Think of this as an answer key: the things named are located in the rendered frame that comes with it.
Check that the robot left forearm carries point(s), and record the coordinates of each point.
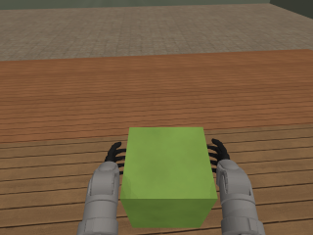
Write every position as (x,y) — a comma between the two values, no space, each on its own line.
(100,208)

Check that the carton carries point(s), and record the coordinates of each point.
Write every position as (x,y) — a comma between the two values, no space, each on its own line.
(167,179)

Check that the robot right hand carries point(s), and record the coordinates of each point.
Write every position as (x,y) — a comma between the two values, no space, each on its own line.
(221,153)

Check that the robot left hand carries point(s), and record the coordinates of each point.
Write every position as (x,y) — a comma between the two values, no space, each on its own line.
(113,151)

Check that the robot right forearm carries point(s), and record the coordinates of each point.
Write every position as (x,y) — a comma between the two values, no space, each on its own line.
(237,201)

